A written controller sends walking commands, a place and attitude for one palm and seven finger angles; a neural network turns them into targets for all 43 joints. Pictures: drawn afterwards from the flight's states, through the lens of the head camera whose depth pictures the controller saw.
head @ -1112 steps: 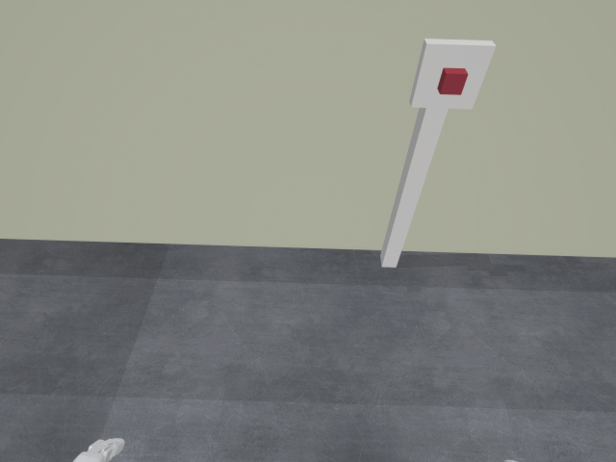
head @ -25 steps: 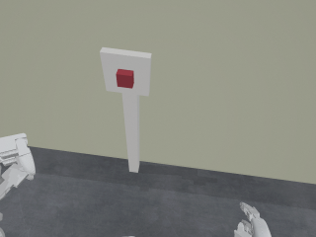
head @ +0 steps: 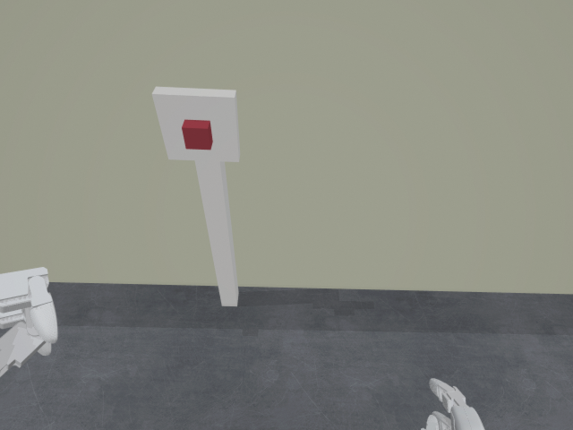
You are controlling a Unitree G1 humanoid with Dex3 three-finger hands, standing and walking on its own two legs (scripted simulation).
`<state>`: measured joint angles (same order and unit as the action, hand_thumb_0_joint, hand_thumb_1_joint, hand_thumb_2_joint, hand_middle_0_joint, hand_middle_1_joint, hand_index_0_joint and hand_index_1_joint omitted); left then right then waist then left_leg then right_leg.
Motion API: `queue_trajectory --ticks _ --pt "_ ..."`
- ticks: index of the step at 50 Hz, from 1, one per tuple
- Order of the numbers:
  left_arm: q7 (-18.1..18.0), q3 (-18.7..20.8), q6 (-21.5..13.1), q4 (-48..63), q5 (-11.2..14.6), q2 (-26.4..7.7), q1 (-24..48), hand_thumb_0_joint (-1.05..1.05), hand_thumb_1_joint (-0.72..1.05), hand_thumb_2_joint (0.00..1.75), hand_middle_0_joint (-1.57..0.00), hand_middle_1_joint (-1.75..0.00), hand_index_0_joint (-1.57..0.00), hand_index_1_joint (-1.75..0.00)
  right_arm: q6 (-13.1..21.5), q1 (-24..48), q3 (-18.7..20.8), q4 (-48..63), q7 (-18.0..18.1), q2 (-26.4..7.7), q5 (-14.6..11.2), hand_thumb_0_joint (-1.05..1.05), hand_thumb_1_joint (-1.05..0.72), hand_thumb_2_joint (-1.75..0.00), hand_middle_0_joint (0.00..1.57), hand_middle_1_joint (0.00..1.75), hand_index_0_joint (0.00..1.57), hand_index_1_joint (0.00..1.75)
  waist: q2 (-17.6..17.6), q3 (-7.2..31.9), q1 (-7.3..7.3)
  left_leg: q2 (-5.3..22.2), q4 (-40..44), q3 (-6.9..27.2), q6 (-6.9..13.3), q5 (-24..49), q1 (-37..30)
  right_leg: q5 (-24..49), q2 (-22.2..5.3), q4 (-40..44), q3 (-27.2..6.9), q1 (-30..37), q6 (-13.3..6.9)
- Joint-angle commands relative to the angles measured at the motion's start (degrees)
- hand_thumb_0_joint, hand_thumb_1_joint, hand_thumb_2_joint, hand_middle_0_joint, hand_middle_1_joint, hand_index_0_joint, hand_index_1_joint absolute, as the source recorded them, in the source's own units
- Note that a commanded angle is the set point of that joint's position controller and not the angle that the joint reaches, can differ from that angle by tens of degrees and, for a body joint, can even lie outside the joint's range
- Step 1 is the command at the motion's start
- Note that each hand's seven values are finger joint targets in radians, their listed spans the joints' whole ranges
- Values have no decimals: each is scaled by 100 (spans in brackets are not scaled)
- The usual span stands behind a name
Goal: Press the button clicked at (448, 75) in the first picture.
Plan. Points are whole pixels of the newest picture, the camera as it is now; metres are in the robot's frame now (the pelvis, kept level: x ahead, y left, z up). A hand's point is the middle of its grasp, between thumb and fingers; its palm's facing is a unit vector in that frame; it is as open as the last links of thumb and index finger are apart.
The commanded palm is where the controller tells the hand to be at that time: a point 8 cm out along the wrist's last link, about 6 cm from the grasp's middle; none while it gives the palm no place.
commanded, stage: stop stepping back and stand still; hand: left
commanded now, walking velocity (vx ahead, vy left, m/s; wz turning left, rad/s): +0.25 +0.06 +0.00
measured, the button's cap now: (198, 133) +0.65 +0.23 +0.05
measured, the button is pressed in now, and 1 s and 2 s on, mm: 0 0 0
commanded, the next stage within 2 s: let the arm hang, fingers relaxed in 0.58 s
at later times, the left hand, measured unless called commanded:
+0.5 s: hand out of the picture +0.12 +0.26 +0.15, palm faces +0.47 -0.79 -0.40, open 3.1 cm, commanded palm +0.07 +0.29 +0.18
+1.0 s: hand out of the picture +0.04 +0.20 -0.17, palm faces +0.11 -0.97 -0.22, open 3.4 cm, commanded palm none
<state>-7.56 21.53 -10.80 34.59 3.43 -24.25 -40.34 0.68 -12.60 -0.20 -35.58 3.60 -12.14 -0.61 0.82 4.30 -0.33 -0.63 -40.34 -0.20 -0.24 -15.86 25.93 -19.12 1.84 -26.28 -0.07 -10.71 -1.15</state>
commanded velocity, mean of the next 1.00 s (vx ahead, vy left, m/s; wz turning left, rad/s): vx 0.06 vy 0.00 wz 0.00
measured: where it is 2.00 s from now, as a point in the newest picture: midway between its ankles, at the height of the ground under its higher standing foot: outside the picture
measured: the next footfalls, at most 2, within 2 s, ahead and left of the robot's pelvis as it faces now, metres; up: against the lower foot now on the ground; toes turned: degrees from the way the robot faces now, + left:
left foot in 0.02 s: +0.05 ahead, +0.11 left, +0.00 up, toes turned +2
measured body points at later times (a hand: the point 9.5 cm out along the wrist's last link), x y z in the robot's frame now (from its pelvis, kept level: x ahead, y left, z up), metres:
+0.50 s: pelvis -0.04 +0.01 +0.00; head -0.07 +0.01 +0.45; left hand +0.09 +0.30 +0.17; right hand +0.12 -0.22 -0.09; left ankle +0.01 +0.10 -0.73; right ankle -0.06 -0.11 -0.74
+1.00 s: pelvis -0.02 +0.01 -0.01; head -0.01 +0.04 +0.44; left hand +0.03 +0.25 -0.15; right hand +0.05 -0.23 -0.14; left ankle +0.01 +0.10 -0.74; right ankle -0.07 -0.10 -0.74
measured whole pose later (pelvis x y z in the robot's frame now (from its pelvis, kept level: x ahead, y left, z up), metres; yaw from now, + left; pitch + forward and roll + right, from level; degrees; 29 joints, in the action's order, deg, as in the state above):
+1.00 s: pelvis -0.02 +0.01 -0.01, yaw +4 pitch +0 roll +0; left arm -3.2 2.2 2.8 -45.7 -1.7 -11.5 -16.6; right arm -0.6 -14.3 -0.8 -52.6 0.8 -10.5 1.2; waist 3.1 -2.1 0.5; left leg -2.9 -32.9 1.1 2.6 -13.6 19.2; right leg -21.7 0.4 -31.5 2.8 -9.7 -0.9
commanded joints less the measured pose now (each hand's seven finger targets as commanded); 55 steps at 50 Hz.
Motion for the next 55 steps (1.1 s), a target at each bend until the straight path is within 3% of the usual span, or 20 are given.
queue_trajectory --ticks 1,3,5,7,9,13,17,21,24,27,30,33,34,35,36,41,42,47,51,55 --pt "-264 507 -177 697 -18 -652 520 0 90 90 -130 -150 -130 -150 535 625 208 1000 198 -721 -12 0 -90 -90 20 30 20 30 -132 -18 84 390 1813 301 263 1483 -1271 2050 -676 103 -215 -231 60" --pt "-286 477 -234 805 -56 -774 789 0 90 90 -130 -150 -130 -150 670 487 291 1036 221 -862 -78 0 -90 -90 20 30 20 30 -142 91 20 754 1671 586 374 2264 -1686 1817 -462 162 -274 -261 283" --pt "-276 499 -269 1059 -67 -825 766 0 90 90 -130 -150 -130 -150 706 422 168 1031 205 -692 -2 0 -90 -90 20 30 20 30 -847 337 72 734 1835 938 402 2435 -1570 1574 -324 -67 30 -9 247" --pt "-253 382 -297 1112 -100 -662 816 0 90 90 -130 -150 -130 -150 803 527 188 1044 171 -742 10 0 -90 -90 20 30 20 30 -1039 -10 45 844 2465 1247 388 500 -895 287 -162 42 51 178 202" --pt "-273 446 -349 1281 -134 -664 737 0 90 90 -130 -150 -130 -150 877 526 183 1037 156 -718 37 0 -90 -90 20 30 20 30 -924 -91 63 757 2714 1229 375 -711 -536 174 -188 258 40 387 152" --pt "-262 580 -319 878 -130 -648 201 0 90 90 -130 -150 -130 -150 862 488 226 1049 98 -689 71 0 -90 -90 20 30 20 30 -886 -187 63 544 2785 911 180 -1468 -249 -283 -126 551 163 457 38" --pt "-249 479 -257 519 -117 -528 389 0 90 90 -130 -150 -130 -150 715 493 245 1006 102 -630 101 0 -90 -90 20 30 20 30 -283 -369 126 314 2021 555 115 -1202 -457 -1159 -368 1046 -233 -204 -172" --pt "-269 257 -198 445 -127 -424 919 0 90 90 -130 -150 -130 -150 622 442 253 824 111 -654 109 0 -90 -90 20 30 20 30 559 -464 166 167 242 174 150 -156 -807 -1318 -1306 1536 -1341 -977 -613" --pt "-298 106 -187 468 -179 -426 1490 0 90 90 -130 -150 -130 -150 679 497 230 760 123 -685 104 0 -90 -90 20 30 20 30 552 -559 184 235 530 168 200 -142 -1148 -1247 -1208 1264 -945 -1214 -473" --pt "-282 175 -294 812 -210 -550 1740 0 90 90 -130 -150 -130 -150 763 599 215 828 154 -735 105 0 -90 -90 20 30 20 30 -458 -774 153 421 1463 605 311 -443 -1365 -980 -682 591 -395 -1267 -190" --pt "-291 341 -396 1032 -287 -625 1586 0 90 90 -130 -150 -130 -150 874 582 85 871 159 -620 108 0 -90 -90 20 30 20 30 -1537 -832 83 1082 3202 2120 549 -2228 -472 -412 2 -680 108 -505 149" --pt "-283 549 -442 1034 -254 -707 1097 0 90 90 -130 -150 -130 -150 958 470 138 931 121 -540 129 0 -90 -90 20 30 20 30 -1046 -525 -14 1012 2999 1711 514 -1445 -336 29 -98 -298 111 129 110" --pt "544 -1494 560 -4210 -716 382 1420 0 90 90 -130 -150 -130 -150 984 611 524 -685 -361 -1559 179 0 -90 -90 20 30 20 30 -538 -809 117 763 1434 1442 536 916 -234 799 -437 -807 84 -693 37" --pt "664 -1474 996 -4440 -535 656 1190 0 90 90 -126 -146 -126 -146 597 200 394 -585 -347 -920 70 0 -90 -90 20 30 20 30 -283 -141 -9 641 1088 714 396 1706 -702 1038 -614 -435 -170 -410 61" --pt "683 -1572 1117 -4323 -525 734 1136 0 90 90 -123 -142 -123 -142 510 39 329 -419 -337 -700 52 0 -90 -90 20 30 20 30 -188 56 38 542 854 508 260 1759 -916 1329 -765 -206 -217 -366 23" --pt "680 -1648 1033 -5529 -525 447 2062 0 90 90 -104 -122 -104 -122 277 27 323 -555 -296 -914 163 0 -90 -90 20 30 20 30 1407 582 76 396 511 627 344 2804 -1016 2908 -904 -517 -278 239 -279" --pt "662 -1659 1043 -5862 -511 394 2152 0 90 90 -101 -118 -101 -118 235 52 315 -630 -281 -934 179 0 -90 -90 20 30 20 30 1366 624 66 387 586 646 365 2866 -1113 2930 -901 -514 -247 314 -257" --pt "569 -1848 1141 -7436 -429 522 2173 0 90 90 -82 -98 -82 -98 52 52 143 -1198 -233 -684 216 0 -90 -90 20 30 20 30 -768 -24 -34 540 1357 959 466 2486 -1266 889 -584 -142 -177 138 -83" --pt "572 -1857 1119 -8344 -398 674 1955 0 90 90 -68 -82 -68 -82 -40 -138 125 -1584 -180 -422 206 0 -90 -90 20 30 20 30 -1314 -309 -30 481 1606 937 413 1478 -1236 710 -626 318 -217 190 -216" --pt "611 -1956 1097 -8966 -395 721 1957 0 90 90 -53 -66 -53 -66 -85 -377 147 -1902 -144 -453 165 0 -90 -90 20 30 20 30 -668 -458 47 535 1756 953 395 1066 -1409 632 -637 599 -241 111 -246"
